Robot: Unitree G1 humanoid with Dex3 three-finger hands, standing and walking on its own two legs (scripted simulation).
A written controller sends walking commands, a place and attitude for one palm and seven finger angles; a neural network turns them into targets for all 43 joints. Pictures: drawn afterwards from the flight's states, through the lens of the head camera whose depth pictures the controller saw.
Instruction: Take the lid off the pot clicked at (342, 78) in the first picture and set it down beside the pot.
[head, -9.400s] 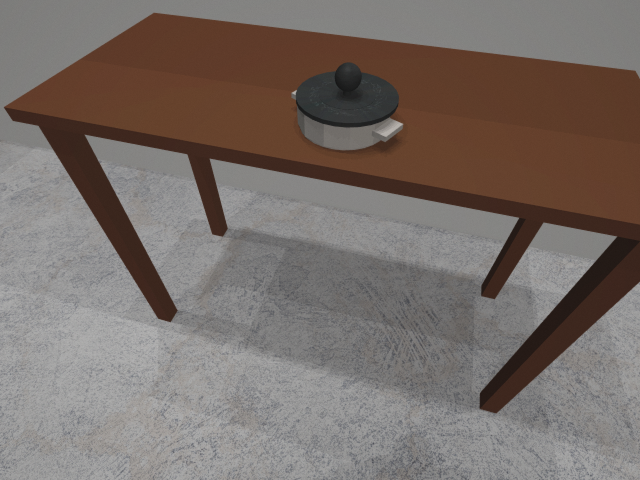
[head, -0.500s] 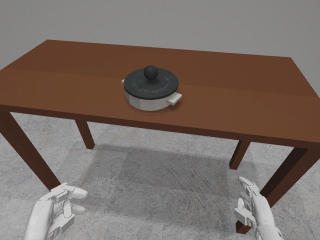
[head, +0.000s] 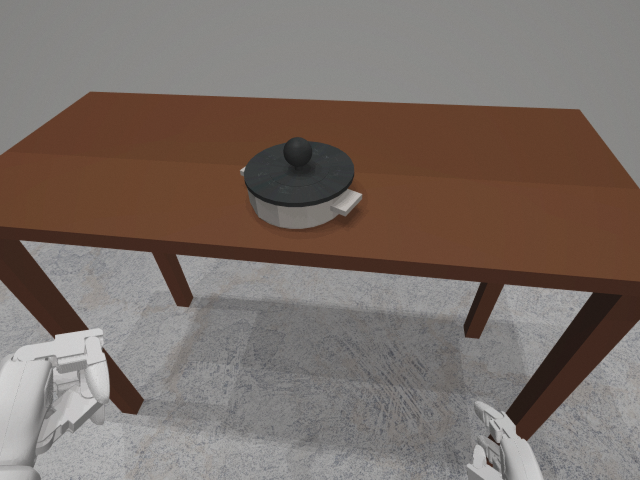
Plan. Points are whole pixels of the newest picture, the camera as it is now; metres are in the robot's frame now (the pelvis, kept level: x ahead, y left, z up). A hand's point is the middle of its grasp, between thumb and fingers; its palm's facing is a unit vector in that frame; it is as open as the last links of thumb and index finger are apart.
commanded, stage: raise the hand higher, near the body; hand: left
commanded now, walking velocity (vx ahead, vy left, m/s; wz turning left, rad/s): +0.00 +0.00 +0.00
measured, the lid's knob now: (297, 152) +0.54 +0.11 +0.16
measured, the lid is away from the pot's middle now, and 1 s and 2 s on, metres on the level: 0.00 0.00 0.00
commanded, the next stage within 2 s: reach forward and open the fingers in 0.54 s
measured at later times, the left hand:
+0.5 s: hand (74, 325) +0.17 +0.23 +0.21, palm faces +0.41 -0.82 -0.41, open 3.1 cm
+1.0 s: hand (60, 283) +0.21 +0.27 +0.22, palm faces +0.34 -0.07 -0.94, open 2.9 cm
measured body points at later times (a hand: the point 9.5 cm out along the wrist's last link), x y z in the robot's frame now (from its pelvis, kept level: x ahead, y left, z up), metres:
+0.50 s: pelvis +0.00 +0.01 +0.00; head -0.02 -0.01 +0.45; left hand +0.14 +0.27 +0.23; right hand +0.21 -0.19 -0.07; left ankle +0.04 +0.10 -0.74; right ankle -0.03 -0.09 -0.74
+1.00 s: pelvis -0.02 +0.00 -0.01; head -0.03 -0.05 +0.44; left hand +0.18 +0.27 +0.26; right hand +0.23 -0.19 -0.09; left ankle +0.04 +0.10 -0.74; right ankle -0.03 -0.09 -0.74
